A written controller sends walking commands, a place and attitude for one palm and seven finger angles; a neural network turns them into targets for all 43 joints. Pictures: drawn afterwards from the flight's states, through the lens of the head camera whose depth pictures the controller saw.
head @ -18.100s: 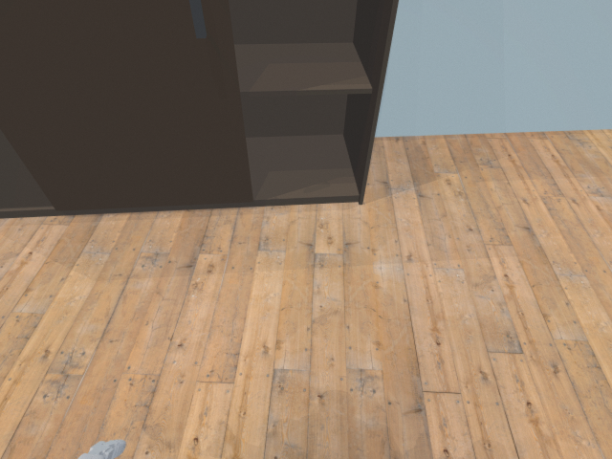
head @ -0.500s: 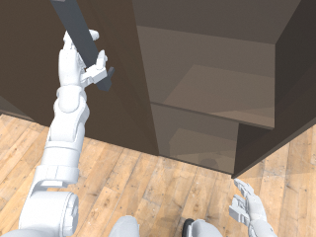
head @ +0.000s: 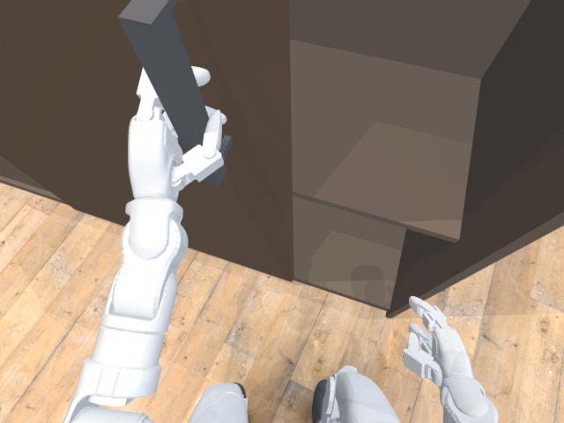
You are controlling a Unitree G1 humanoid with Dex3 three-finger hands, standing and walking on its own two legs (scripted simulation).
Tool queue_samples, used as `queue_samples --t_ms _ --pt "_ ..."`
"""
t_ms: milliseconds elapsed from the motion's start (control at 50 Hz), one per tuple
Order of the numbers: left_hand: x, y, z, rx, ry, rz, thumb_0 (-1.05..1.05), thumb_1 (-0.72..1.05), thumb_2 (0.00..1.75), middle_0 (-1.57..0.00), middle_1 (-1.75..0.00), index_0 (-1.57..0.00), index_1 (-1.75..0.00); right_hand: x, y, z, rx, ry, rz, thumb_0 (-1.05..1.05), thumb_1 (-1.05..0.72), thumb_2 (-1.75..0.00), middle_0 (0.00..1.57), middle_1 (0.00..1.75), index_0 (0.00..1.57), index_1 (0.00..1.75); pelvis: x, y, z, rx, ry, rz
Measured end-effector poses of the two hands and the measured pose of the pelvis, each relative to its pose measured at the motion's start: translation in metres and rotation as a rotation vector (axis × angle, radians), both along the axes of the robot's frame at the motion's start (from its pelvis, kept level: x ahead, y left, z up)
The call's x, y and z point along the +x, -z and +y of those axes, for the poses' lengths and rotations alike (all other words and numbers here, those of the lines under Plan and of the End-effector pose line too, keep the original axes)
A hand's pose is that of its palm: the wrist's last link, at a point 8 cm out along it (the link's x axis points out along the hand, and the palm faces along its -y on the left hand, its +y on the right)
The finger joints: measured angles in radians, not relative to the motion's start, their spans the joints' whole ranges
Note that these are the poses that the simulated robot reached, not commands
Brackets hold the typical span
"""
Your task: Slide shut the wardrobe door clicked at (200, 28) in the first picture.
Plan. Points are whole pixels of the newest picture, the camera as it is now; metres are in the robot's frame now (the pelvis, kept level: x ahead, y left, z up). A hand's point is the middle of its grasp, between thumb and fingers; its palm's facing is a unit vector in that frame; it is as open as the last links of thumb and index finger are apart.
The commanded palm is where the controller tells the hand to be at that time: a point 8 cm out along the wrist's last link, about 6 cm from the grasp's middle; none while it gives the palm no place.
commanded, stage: step sideways, sliding the door along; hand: left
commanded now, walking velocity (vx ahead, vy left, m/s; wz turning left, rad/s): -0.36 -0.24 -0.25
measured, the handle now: (198, 100) +0.42 +0.17 +0.16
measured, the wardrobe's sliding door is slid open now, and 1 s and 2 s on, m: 0.33 0.00 0.00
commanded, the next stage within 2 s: stop walking and hold the door there in 1.54 s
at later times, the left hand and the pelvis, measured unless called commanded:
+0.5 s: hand (362, 191) +0.35 -0.01 +0.14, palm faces +0.13 -0.98 -0.15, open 6.8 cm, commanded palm +0.32 -0.02 +0.15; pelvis -0.02 -0.14 -0.02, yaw -4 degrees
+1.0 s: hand (543, 241) +0.32 -0.18 +0.14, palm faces +0.15 -0.98 -0.11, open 6.6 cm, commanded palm +0.29 -0.18 +0.15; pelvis -0.10 -0.29 -0.01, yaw -11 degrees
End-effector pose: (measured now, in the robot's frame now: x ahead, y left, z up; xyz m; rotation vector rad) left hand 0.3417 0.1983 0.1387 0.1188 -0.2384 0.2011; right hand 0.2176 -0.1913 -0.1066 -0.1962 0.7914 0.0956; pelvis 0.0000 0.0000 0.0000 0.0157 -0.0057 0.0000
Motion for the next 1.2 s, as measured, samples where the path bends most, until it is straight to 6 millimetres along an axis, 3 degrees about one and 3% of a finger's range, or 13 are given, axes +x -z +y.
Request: queue_samples --t_ms 160,260,360,520,620,700,800,900,980,1100,1200 --pt "-0.007 0.001 -0.051 0.026 -0.02 -0.023 -0.02 0.65 0.81 -0.45 -1.4 -0.16 -1.34 0.012 0.014 -0.026 0.092 -0.012 -0.008 0.01 -0.9 -0.9 0.2 0.3 0.2 0.3 0.005 0.009 -0.055 -0.021 0.001 -0.04" --pt "-0.012 0.0 -0.084 -0.009 0.007 0.004 0.0 0.65 0.8 -0.45 -1.4 -0.19 -1.35 0.008 -0.004 -0.066 0.037 0.059 -0.052 0.01 -0.9 -0.9 0.2 0.3 0.2 0.3 0.0 -0.005 -0.067 0.013 0.026 0.014" --pt "-0.015 -0.001 -0.116 0.005 0.096 -0.01 0.0 0.67 0.79 -0.45 -1.4 -0.17 -1.35 -0.005 -0.011 -0.108 -0.021 0.095 -0.061 0.01 -0.9 -0.9 0.2 0.3 0.2 0.3 -0.006 0.0 -0.085 -0.001 0.042 -0.007" --pt "-0.022 0.0 -0.169 0.073 0.079 -0.042 -0.03 0.66 0.79 -0.45 -1.4 -0.18 -1.35 -0.026 0.009 -0.161 0.032 0.131 -0.068 0.01 -0.9 -0.9 0.2 0.3 0.2 0.3 -0.021 0.02 -0.146 -0.021 0.076 -0.053" --pt "-0.029 -0.002 -0.204 0.022 0.092 -0.001 -0.01 0.67 0.79 -0.45 -1.4 -0.21 -1.35 -0.06 0.001 -0.194 0.017 0.217 -0.058 0.01 -0.9 -0.9 0.2 0.3 0.2 0.3 -0.039 0.006 -0.163 0.027 0.105 -0.007" --pt "-0.032 -0.002 -0.229 0.01 0.151 -0.007 0.0 0.69 0.78 -0.45 -1.4 -0.2 -1.36 -0.095 -0.002 -0.222 -0.016 0.277 -0.035 0.01 -0.9 -0.9 0.2 0.3 0.2 0.3 -0.054 0.007 -0.177 0.027 0.12 -0.013" --pt "-0.039 -0.004 -0.263 0.028 0.148 0.028 0.0 0.71 0.76 -0.45 -1.4 -0.18 -1.37 -0.139 0.003 -0.254 -0.002 0.277 0.033 0.01 -0.9 -0.9 0.2 0.3 0.2 0.3 -0.07 0.005 -0.212 -0.013 0.165 -0.027" --pt "-0.045 -0.005 -0.297 0.044 0.099 0.036 -0.01 0.69 0.78 -0.45 -1.4 -0.18 -1.36 -0.168 0.023 -0.294 0.052 0.306 0.048 0.01 -0.9 -0.9 0.2 0.3 0.2 0.3 -0.085 0.019 -0.26 -0.036 0.195 -0.043" --pt "-0.05 -0.007 -0.325 0.024 0.071 0.075 -0.01 0.68 0.78 -0.45 -1.4 -0.2 -1.35 -0.191 0.018 -0.332 0.024 0.358 0.07 0.01 -0.9 -0.9 0.2 0.3 0.2 0.3 -0.098 0.01 -0.285 -0.002 0.187 -0.032" --pt "-0.053 -0.007 -0.329 -0.061 -0.009 0.1 0.01 0.69 0.8 -0.43 -1.4 -0.19 -1.36 -0.219 0.0 -0.384 -0.084 0.396 0.069 0.01 -0.9 -0.9 0.2 0.3 0.2 0.3 -0.113 0.004 -0.312 0.013 0.185 -0.008" --pt "-0.055 -0.008 -0.333 -0.096 -0.062 0.122 0.02 0.7 0.8 -0.38 -1.4 -0.14 -1.36 -0.227 -0.008 -0.411 -0.094 0.328 0.093 0.01 -0.9 -0.9 0.19 0.3 0.19 0.3 -0.122 0.002 -0.342 -0.004 0.176 -0.032"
